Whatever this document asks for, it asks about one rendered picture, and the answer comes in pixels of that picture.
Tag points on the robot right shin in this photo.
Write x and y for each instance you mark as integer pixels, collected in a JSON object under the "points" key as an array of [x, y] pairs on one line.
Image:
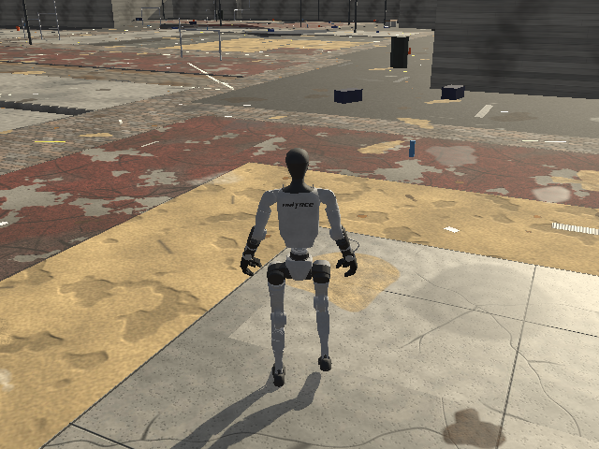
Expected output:
{"points": [[322, 319]]}

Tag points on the robot right thigh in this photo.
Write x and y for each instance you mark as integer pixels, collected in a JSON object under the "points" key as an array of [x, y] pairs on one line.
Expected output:
{"points": [[321, 276]]}

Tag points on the right robot upper arm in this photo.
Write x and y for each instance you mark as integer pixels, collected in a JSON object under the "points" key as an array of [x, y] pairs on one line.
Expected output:
{"points": [[327, 197]]}

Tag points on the robot right hand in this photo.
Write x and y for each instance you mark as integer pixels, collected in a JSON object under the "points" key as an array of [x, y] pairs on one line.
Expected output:
{"points": [[353, 266]]}

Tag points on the robot left forearm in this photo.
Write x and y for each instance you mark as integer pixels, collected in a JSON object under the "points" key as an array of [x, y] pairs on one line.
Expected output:
{"points": [[251, 246]]}

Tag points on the robot left hand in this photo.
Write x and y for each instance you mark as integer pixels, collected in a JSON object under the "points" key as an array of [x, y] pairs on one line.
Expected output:
{"points": [[253, 263]]}

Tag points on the robot right forearm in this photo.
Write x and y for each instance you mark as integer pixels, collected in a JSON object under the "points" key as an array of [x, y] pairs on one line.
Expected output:
{"points": [[345, 247]]}

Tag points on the left robot upper arm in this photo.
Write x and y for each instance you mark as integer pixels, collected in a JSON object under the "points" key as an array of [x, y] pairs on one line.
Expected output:
{"points": [[263, 213]]}

